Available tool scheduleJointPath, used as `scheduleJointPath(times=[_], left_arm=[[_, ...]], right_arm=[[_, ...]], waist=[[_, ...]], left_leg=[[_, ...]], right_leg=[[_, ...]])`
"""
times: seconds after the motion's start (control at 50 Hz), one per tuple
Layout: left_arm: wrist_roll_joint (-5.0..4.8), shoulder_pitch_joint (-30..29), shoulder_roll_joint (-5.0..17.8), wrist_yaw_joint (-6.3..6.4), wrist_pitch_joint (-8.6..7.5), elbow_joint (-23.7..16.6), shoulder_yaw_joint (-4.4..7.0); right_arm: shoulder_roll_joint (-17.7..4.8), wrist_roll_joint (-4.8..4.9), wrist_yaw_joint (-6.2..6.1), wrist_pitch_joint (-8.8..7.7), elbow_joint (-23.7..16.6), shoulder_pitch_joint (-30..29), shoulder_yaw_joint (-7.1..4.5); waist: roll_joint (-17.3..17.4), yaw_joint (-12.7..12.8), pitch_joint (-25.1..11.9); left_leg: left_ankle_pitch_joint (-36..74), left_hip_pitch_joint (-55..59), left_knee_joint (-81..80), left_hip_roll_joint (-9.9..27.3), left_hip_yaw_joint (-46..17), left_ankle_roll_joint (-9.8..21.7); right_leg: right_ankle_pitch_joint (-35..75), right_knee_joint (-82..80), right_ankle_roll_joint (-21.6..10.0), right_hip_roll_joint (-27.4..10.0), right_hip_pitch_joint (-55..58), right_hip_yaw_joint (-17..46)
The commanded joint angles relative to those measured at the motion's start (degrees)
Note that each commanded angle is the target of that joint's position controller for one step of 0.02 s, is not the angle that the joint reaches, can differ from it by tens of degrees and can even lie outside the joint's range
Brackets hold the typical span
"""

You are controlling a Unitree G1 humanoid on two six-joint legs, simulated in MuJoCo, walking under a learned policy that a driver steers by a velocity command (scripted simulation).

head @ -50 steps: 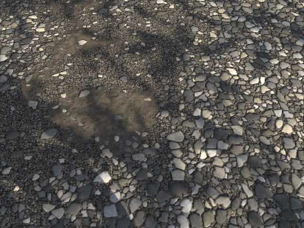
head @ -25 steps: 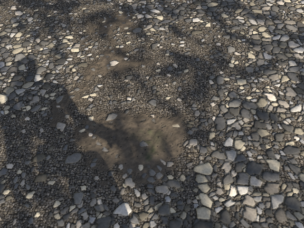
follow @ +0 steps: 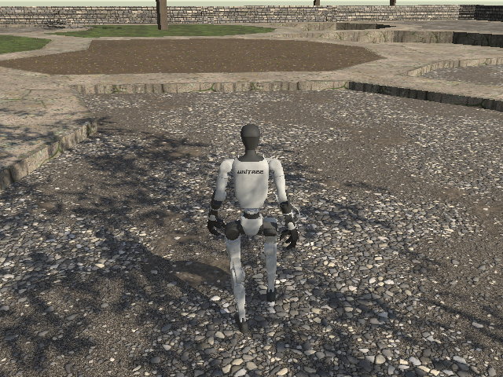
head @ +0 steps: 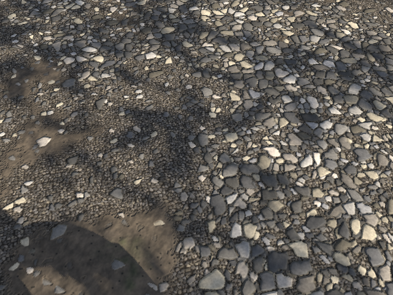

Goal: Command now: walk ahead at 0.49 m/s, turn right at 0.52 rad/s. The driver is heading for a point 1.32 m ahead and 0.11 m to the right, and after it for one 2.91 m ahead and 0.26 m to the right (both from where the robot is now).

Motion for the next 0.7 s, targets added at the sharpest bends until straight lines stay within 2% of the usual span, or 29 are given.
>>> scheduleJointPath(times=[0.02, 0.06, 0.1, 0.12, 0.14, 0.16, 0.18, 0.2, 0.22, 0.24, 0.26, 0.28, 0.3, 0.34, 0.4, 0.48, 0.54, 0.6, 0.62, 0.66, 0.68, 0.7], left_arm=[[0.17, -7.21, -0.19, -0.71, -0.73, -5.71, -1.07], [0.36, -8.65, 0.46, -0.74, -0.82, -6.8, -1.07], [0.53, -6.22, 1.67, -0.33, -0.7, -6.56, -0.62], [0.59, -3.23, 2.46, -0.03, -0.66, -5.88, -0.24], [0.57, 1.37, 3.6, 0.27, -0.85, -4.72, 0.39], [0.75, 7.85, 5.26, 0.71, -1.3, -2.77, 1.37], [1.42, 15.92, 8.87, 1.6, -1.55, -0.62, 3.0], [1.43, 13.82, 15.31, 2.42, -1.16, -1.6, 4.61], [-0.53, 16.31, 15.46, 2.43, -0.46, -2.14, 4.85], [-0.96, 12.72, 13.38, 2.97, -0.34, -1.64, 4.34], [-1.27, 10.08, 10.27, 3.08, -0.58, -1.73, 3.64], [-1.19, 7.55, 8.48, 3.23, -1.1, -2.08, 3.16], [-1.46, 6.29, 7.23, 3.44, -1.68, -2.35, 2.67], [-1.81, 7.32, 7.39, 3.21, -3.06, -2.13, 2.44], [-1.75, 10.92, 9.37, 3.07, -3.58, -1.51, 2.91], [-1.71, 16.46, 8.21, 3.14, -3.58, -0.25, 2.37], [-1.38, 19.84, 7.82, 3.58, -3.73, 0.83, 1.91], [-0.59, 20.86, 8.26, 4.0, -3.95, 1.42, 1.53], [-0.29, 20.41, 8.6, 4.15, -4.08, 1.58, 1.49], [0.09, 17.9, 9.47, 4.49, -4.44, 1.54, 1.46], [0.44, 17.16, 10.07, 4.52, -4.49, 1.7, 1.55], [0.48, 16.13, 10.39, 4.43, -4.32, 1.69, 1.57]], right_arm=[[-6.85, 0.05, -0.6, -0.62, -2.09, 0.92, -1.07], [-7.73, -0.04, -1.04, -0.05, -1.26, 2.3, -1.21], [-9.24, -0.2, -1.65, 0.63, -1.0, 2.13, -1.55], [-10.17, -0.36, -1.91, 1.12, -1.05, 1.63, -1.82], [-11.09, -0.58, -1.89, 1.74, -1.34, 1.05, -2.11], [-11.61, -0.64, -1.61, 2.25, -1.78, 0.71, -2.32], [-11.33, -0.47, -1.18, 2.32, -3.07, -0.44, -2.36], [-3.55, -0.15, 0.19, 1.87, -6.87, 2.37, -0.98], [-8.67, -0.16, 0.5, 1.05, -9.57, -5.11, -1.89], [-8.41, 0.18, 0.76, 0.12, -11.11, -9.13, -1.65], [-8.62, 0.35, 0.7, -0.47, -10.79, -8.44, -1.6], [-8.47, -0.17, 0.52, -0.05, -10.02, -7.69, -1.71], [-8.04, -1.23, 0.59, 1.1, -9.88, -6.16, -1.57], [-6.85, -2.11, 1.05, 3.1, -10.27, -5.69, -1.47], [-6.09, -1.99, 1.46, 4.16, -12.83, -11.24, -1.22], [-5.96, -1.61, 1.87, 4.17, -15.34, -19.18, -0.83], [-5.63, -1.29, 2.29, 3.79, -16.86, -24.15, -0.3], [-5.97, -0.78, 2.57, 3.19, -18.06, -27.52, 0.01], [-6.39, -0.68, 2.59, 3.02, -18.21, -27.22, -0.09], [-7.8, -0.45, 2.29, 2.79, -16.56, -21.56, -0.72], [-9.03, -0.25, 1.82, 2.63, -14.68, -15.91, -1.35], [-9.71, -0.35, 1.31, 2.28, -11.79, -7.45, -1.9]], waist=[[5.37, -0.38, 3.69], [5.49, -0.44, 3.16], [7.07, 1.19, 0.6], [7.99, 2.72, -1.31], [8.32, 4.74, -4.06], [7.58, 7.38, -7.62], [3.17, 11.41, -11.71], [-10.14, 5.57, -14.94], [-2.73, 9.18, -17.25], [0.21, 7.3, -8.06], [3.42, 4.56, -3.56], [5.26, 2.02, -1.19], [4.9, 0.23, -1.42], [3.9, -0.84, -2.63], [1.78, 0.48, -1.53], [-0.75, 4.1, -0.89], [-1.38, 6.34, -0.56], [-2.0, 7.32, 0.59], [-2.37, 6.63, 0.93], [-3.26, 3.16, -0.54], [-3.34, 0.64, -3.33], [-1.79, -3.38, -7.33]], left_leg=[[33.21, -3.27, -3.86, 15.71, -2.64, 1.81], [41.58, 1.02, -1.03, 16.73, -1.08, 1.49], [57.82, 4.76, 5.71, 17.55, 0.51, 1.04], [64.18, 5.75, 11.06, 17.98, 1.02, 1.15], [65.57, 5.42, 18.91, 18.42, 1.08, 1.71], [59.39, 2.19, 29.59, 18.39, 0.95, 1.76], [43.24, -8.36, 46.12, 16.57, 1.61, 0.32], [-14.06, -35.62, 67.01, 5.37, -0.81, -3.02], [-14.63, -44.39, 73.44, 1.55, -13.72, -3.19], [-7.37, -48.31, 69.54, 5.84, -16.08, -2.66], [-3.47, -44.9, 63.55, 7.76, -15.49, -2.68], [-2.49, -41.09, 59.38, 9.05, -15.52, -3.21], [-2.39, -37.21, 56.94, 9.53, -15.65, -4.22], [-2.38, -34.62, 53.21, 9.59, -14.84, -5.68], [3.43, -37.57, 46.49, 9.5, -13.33, -7.13], [12.63, -40.93, 35.51, 8.78, -12.37, -6.7], [15.81, -41.52, 28.86, 7.51, -11.72, -5.46], [15.34, -40.35, 22.94, 6.1, -10.15, -2.91], [13.9, -38.64, 21.2, 5.62, -10.17, -1.67], [9.16, -29.92, 18.49, 2.95, -9.59, 0.96], [6.63, -23.77, 17.87, 0.87, -9.19, 2.23], [7.97, -14.88, 14.27, -0.63, -8.52, 3.61]], right_leg=[[2.83, -8.93, -0.77, 1.4, 2.19, -4.45], [0.0, -12.52, -2.35, 3.0, 4.0, -6.32], [-5.8, -13.6, -4.71, 6.13, 8.46, -8.13], [-9.33, -13.78, -6.14, 7.9, 11.85, -8.63], [-12.23, -15.09, -7.75, 9.43, 16.99, -8.24], [-13.14, -18.75, -9.45, 10.68, 25.36, -6.82], [-15.92, -23.59, -12.25, 5.76, 38.21, 1.48], [-12.77, -24.49, -20.7, -12.27, 56.48, 30.77], [-15.08, -32.97, -23.88, -14.87, 57.26, 44.97], [-12.96, -35.44, -21.32, -14.02, 50.52, 35.74], [-6.57, -36.73, -18.57, -11.73, 42.47, 30.22], [0.69, -37.11, -16.17, -8.48, 36.87, 25.13], [5.84, -37.62, -15.29, -6.02, 33.23, 21.37], [12.76, -37.63, -14.64, -3.52, 30.75, 17.93], [13.25, -38.48, -12.91, -1.18, 29.48, 16.33], [16.25, -38.3, -9.19, -0.29, 34.58, 15.07], [18.68, -37.49, -8.08, -1.14, 39.6, 15.06], [21.2, -37.47, -7.88, -3.34, 44.13, 14.09], [23.02, -37.16, -7.46, -4.33, 45.0, 13.6], [35.51, -32.97, -5.73, -4.98, 45.21, 11.01], [43.02, -26.7, -5.08, -4.69, 45.83, 9.69], [44.79, -16.55, -4.32, -3.07, 44.72, 7.29]])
